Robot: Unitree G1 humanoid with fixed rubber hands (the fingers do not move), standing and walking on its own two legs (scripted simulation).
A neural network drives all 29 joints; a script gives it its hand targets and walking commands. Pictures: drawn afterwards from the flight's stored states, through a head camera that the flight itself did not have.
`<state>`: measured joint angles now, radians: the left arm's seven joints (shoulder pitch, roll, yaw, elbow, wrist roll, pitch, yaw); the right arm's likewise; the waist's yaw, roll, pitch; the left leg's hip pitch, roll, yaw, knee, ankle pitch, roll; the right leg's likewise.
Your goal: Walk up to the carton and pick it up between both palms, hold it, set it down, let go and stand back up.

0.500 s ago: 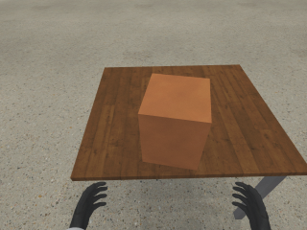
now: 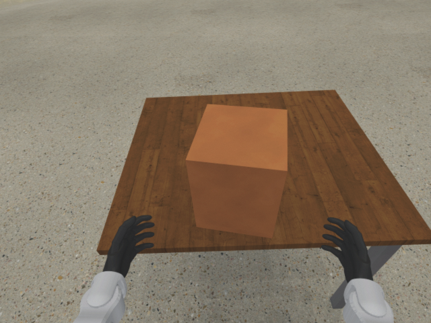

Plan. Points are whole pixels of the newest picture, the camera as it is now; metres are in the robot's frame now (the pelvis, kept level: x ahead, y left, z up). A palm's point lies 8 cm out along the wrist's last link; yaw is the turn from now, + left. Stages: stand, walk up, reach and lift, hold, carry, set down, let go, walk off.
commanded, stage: reach and lift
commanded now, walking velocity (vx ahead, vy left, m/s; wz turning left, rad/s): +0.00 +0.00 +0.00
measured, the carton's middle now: (239, 171) +0.48 -0.04 -0.01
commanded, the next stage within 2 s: none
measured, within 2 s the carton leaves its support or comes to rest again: neither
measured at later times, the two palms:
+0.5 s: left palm (125, 203) +0.32 +0.19 +0.08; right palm (349, 219) +0.28 -0.22 +0.06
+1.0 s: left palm (134, 163) +0.39 +0.18 +0.11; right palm (349, 179) +0.34 -0.24 +0.10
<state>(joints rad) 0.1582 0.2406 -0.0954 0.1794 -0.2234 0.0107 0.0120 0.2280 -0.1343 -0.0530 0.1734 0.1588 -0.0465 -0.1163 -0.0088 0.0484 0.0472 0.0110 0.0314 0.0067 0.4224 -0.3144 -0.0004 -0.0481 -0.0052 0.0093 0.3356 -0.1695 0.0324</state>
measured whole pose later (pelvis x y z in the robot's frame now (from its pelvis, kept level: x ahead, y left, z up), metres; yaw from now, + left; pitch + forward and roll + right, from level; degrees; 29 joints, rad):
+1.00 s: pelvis +0.00 -0.01 +0.00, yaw -1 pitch +1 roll -1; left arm -0.54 0.30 0.08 0.46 -0.18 0.32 -0.03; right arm -0.43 -0.25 -0.04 0.44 0.28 0.15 -0.13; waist -0.05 0.01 0.02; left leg -0.13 0.03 0.02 0.36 -0.25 -0.01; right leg -0.19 0.00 0.03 0.27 -0.10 0.03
